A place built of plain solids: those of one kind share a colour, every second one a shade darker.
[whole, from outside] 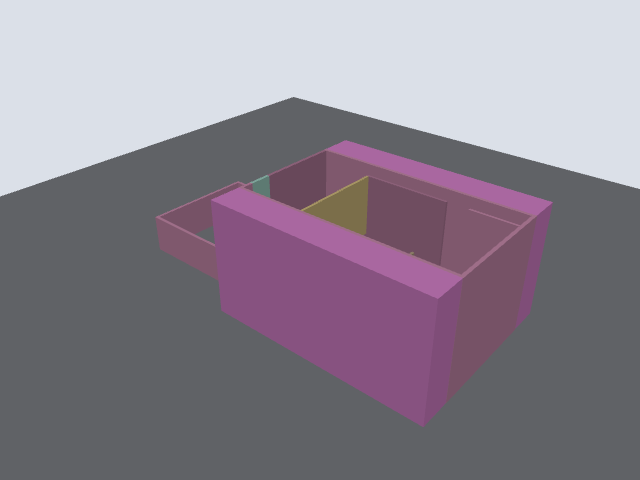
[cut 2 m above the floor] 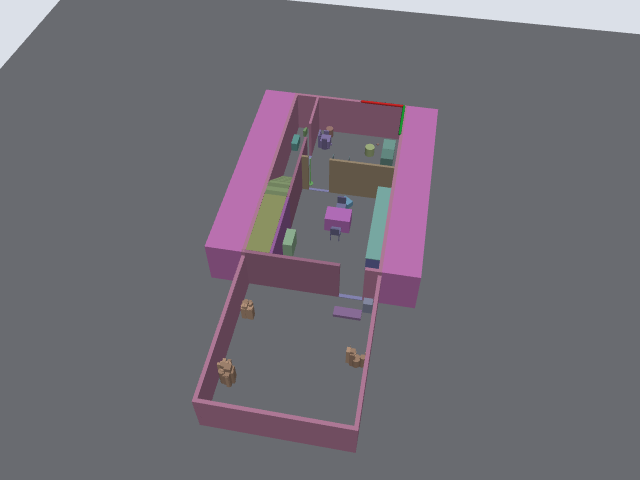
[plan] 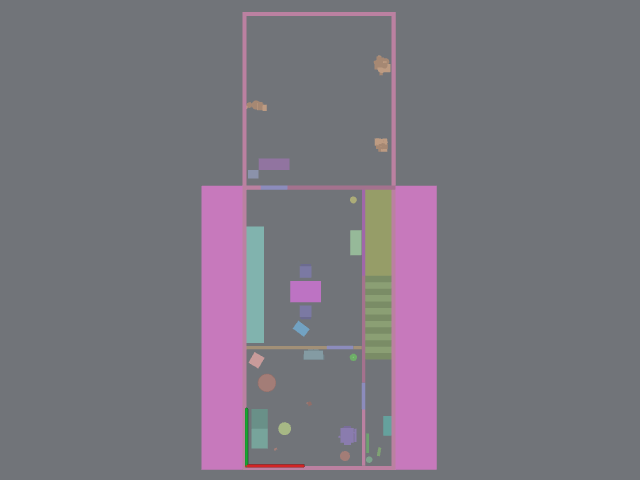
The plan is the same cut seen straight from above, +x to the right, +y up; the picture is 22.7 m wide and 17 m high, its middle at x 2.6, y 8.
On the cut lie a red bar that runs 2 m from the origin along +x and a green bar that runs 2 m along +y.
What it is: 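A terraced town house, two up and two down, 5.1 m between the party walls, 9.8 m deep; a hall 0.93 m wide; a stair of 14 risers of 189 mm on goings of 228 mm, 0.93 m wide, straight between the party wall and the hall's partition, arriving straight on the upper floor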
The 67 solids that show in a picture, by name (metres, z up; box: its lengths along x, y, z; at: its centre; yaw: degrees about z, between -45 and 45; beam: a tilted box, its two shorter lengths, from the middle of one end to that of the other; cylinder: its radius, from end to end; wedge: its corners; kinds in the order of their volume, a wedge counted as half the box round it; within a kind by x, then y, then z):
{
 "neighbour_1": {"box": [1.46, 10.06, 5.29], "at": [-0.87, 4.89, 2.6]},
 "neighbour_2": {"box": [1.46, 10.06, 5.29], "at": [6.01, 4.89, 2.6]},
 "wall_1": {"box": [0.15, 10.08, 5.29], "at": [-0.07, 4.89, 2.6]},
 "wall_2": {"box": [0.15, 6.3, 1.85], "at": [-0.07, 12.93, 0.88]},
 "wall_3": {"box": [0.65, 0.15, 5.29], "at": [0.18, 9.85, 2.6]},
 "wall_4": {"box": [5.44, 0.15, 5.29], "at": [2.57, -0.07, 2.6]},
 "wall_5": {"box": [5.44, 0.15, 1.85], "at": [2.57, 16.0, 0.88]},
 "wall_6": {"box": [3.84, 0.15, 5.29], "at": [3.37, 9.85, 2.6]},
 "wall_7": {"box": [0.12, 2.0, 5.29], "at": [4.14, 1.0, 2.6]},
 "wall_8": {"box": [0.12, 3.78, 5.29], "at": [4.14, 4.84, 2.6]},
 "wall_9": {"box": [0.15, 10.08, 5.29], "at": [5.21, 4.89, 2.6]},
 "wall_10": {"box": [0.15, 6.3, 1.85], "at": [5.21, 12.93, 0.88]},
 "under_landing_1": {"box": [0.93, 3.05, 2.69], "at": [4.67, 8.26, 1.3]},
 "tread_1": {"box": [0.93, 0.23, 0.24], "at": [4.67, 3.88, 0.07]},
 "tread_2": {"box": [0.93, 0.23, 0.43], "at": [4.67, 4.11, 0.16]},
 "tread_3": {"box": [0.93, 0.23, 0.62], "at": [4.67, 4.34, 0.26]},
 "tread_4": {"box": [0.93, 0.23, 0.81], "at": [4.67, 4.57, 0.35]},
 "tread_5": {"box": [0.93, 0.23, 0.99], "at": [4.67, 4.79, 0.45]},
 "tread_6": {"box": [0.93, 0.23, 1.18], "at": [4.67, 5.02, 0.54]},
 "tread_7": {"box": [0.93, 0.23, 1.37], "at": [4.67, 5.25, 0.64]},
 "tread_8": {"box": [0.93, 0.23, 1.56], "at": [4.67, 5.48, 0.73]},
 "tread_9": {"box": [0.93, 0.23, 1.75], "at": [4.67, 5.71, 0.82]},
 "tread_10": {"box": [0.93, 0.23, 1.94], "at": [4.67, 5.93, 0.92]},
 "tread_11": {"box": [0.93, 0.23, 2.13], "at": [4.67, 6.16, 1.01]},
 "tread_12": {"box": [0.93, 0.23, 2.32], "at": [4.67, 6.39, 1.11]},
 "tread_13": {"box": [0.93, 0.23, 2.51], "at": [4.67, 6.62, 1.2]},
 "kitchen_run_units_1": {"box": [0.6, 4.13, 0.91], "at": [0.3, 6.41, 0.41]},
 "bedroom_front_wall_1": {"box": [4.14, 0.12, 2.7], "at": [2.07, 6.67, 3.89]},
 "kitchen_wall_1": {"box": [2.84, 0.12, 2.59], "at": [1.42, 4.19, 1.25]},
 "kitchen_wall_2": {"box": [0.3, 0.12, 2.59], "at": [3.93, 4.19, 1.25]},
 "partition_low_beyond_1": {"box": [0.12, 3.05, 2.59], "at": [4.14, 8.26, 1.25]},
 "kitchen_table_1": {"box": [1.09, 0.75, 0.79], "at": [2.09, 6.17, 0.35]},
 "slotfit_sofa_1": {"box": [0.58, 0.7, 0.5], "at": [0.46, 0.97, 0.2]},
 "slotfit_sofa_2": {"box": [0.58, 0.7, 0.5], "at": [0.46, 1.67, 0.2]},
 "back_wall_over_door_1": {"box": [0.97, 0.15, 2.74], "at": [0.98, 9.85, 3.87]},
 "own_plant_yard_1": {"cylinder": 0.1, "from": [0.1, 12.78, -0.05], "to": [0.1, 12.78, 0.61]},
 "own_plant_yard_2": {"cylinder": 0.16, "from": [0.34, 12.78, -0.05], "to": [0.34, 12.78, 0.45]},
 "own_plant_yard_3": {"box": [0.17, 0.3, 0.83], "at": [0.48, 12.74, 0.37]},
 "own_plant_yard_4": {"box": [0.16, 0.23, 0.83], "at": [0.64, 12.68, 0.37]},
 "own_plant_yard_5": {"cylinder": 0.08, "from": [4.58, 14.29, -0.05], "to": [4.58, 14.29, 0.75]},
 "own_plant_yard_6": {"box": [0.23, 0.25, 0.69], "at": [4.65, 11.47, 0.3]},
 "own_plant_yard_7": {"box": [0.17, 0.28, 0.85], "at": [4.69, 14.37, 0.37]},
 "own_plant_yard_8": {"box": [0.25, 0.25, 1.05], "at": [4.7, 14.24, 0.47]},
 "own_plant_yard_9": {"box": [0.17, 0.2, 0.69], "at": [4.9, 11.5, 0.3]},
 "own_plant_yard_10": {"cylinder": 0.13, "from": [4.93, 14.31, -0.05], "to": [4.93, 14.31, 0.75]},
 "slotfit_kitchen_wall_table_1": {"box": [0.4, 0.89, 0.9], "at": [3.87, 7.91, 0.4]},
 "slotfit_storage_1": {"box": [0.68, 0.3, 1.55], "at": [2.37, 3.92, 0.73]},
 "clutter_front_1": {"cylinder": 0.31, "from": [0.72, 2.94, -0.05], "to": [0.72, 2.94, 0.39]},
 "clutter_front_2": {"cylinder": 0.18, "from": [3.48, 0.35, -0.05], "to": [3.48, 0.35, 0.47]},
 "slotfit_chair_1": {"box": [0.2, 0.07, 0.71], "at": [3.55, 1.38, 0.31]},
 "slotfit_chair_2": {"box": [0.47, 0.53, 0.5], "at": [3.56, 1.08, 0.2]},
 "shoe_rack_1": {"box": [0.3, 0.7, 0.5], "at": [4.99, 1.42, 0.2]},
 "kitchen_run_worktop_1": {"box": [0.62, 4.13, 0.04], "at": [0.31, 6.41, 0.88]},
 "yard_step_1": {"box": [1.09, 0.41, 0.2], "at": [0.98, 10.68, 0.05]},
 "slotfit_low_table_1": {"cylinder": 0.23, "from": [1.35, 1.32, -0.05], "to": [1.35, 1.32, 0.44]},
 "own_bin_1": {"box": [0.37, 0.3, 0.64], "at": [0.24, 10.33, 0.27]},
 "clutter_kitchen_1": {"box": [0.5, 0.34, 0.32], "at": [1.93, 4.86, 0.11], "yaw": -36.7},
 "box_cardboard_1": {"box": [0.41, 0.44, 0.29], "at": [0.35, 3.74, 0.1], "yaw": -30.5},
 "radiator_1": {"box": [0.1, 0.7, 0.6], "at": [4.29, 0.8, 0.42]},
 "side_chair_1": {"box": [0.38, 0.08, 0.38], "at": [2.09, 5.23, 0.65]},
 "side_chair_2": {"box": [0.42, 0.42, 0.04], "at": [2.09, 5.47, 0.43]},
 "side_chair_3": {"box": [0.42, 0.42, 0.04], "at": [2.09, 6.87, 0.43]},
 "side_chair_4": {"box": [0.38, 0.08, 0.38], "at": [2.09, 7.11, 0.65]},
 "threshold_1": {"box": [0.95, 0.16, 0.08], "at": [0.98, 9.85, -0.01]},
 "threshold_2": {"box": [0.94, 0.13, 0.07], "at": [3.31, 4.19, -0.01]},
 "threshold_3": {"box": [0.13, 0.95, 0.07], "at": [4.14, 2.47, -0.01]},
 "own_floor_lamp_1": {"cylinder": 0.13, "from": [3.78, 3.84, -0.05], "to": [3.78, 3.84, 0.02]}
}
